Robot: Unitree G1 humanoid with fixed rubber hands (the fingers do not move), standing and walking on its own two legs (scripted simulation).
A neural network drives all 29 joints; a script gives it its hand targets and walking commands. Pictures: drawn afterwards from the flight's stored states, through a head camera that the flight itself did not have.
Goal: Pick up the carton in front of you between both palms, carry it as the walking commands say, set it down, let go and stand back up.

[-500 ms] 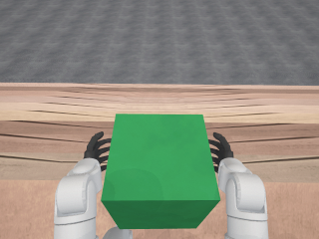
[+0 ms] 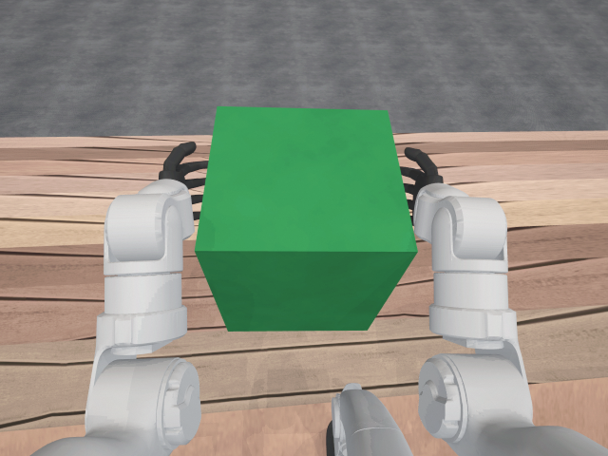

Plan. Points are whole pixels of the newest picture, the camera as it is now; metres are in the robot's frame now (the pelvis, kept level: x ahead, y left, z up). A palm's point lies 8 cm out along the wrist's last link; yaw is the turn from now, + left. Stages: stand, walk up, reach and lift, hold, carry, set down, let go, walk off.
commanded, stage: carry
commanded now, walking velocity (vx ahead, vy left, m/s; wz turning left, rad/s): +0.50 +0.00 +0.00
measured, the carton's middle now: (300, 230) +0.38 -0.01 +0.03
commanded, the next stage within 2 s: none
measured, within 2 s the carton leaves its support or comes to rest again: neither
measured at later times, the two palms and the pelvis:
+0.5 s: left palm (179, 74) +0.69 +0.18 +0.06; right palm (349, 76) +0.70 -0.12 +0.05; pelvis +0.33 +0.00 -0.08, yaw +0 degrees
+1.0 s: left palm (205, 95) +1.04 +0.21 -0.25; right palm (305, 89) +1.06 -0.09 -0.25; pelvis +0.70 +0.03 -0.34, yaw +0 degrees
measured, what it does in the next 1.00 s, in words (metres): goes down: right foot, then left foot 0.15 m lower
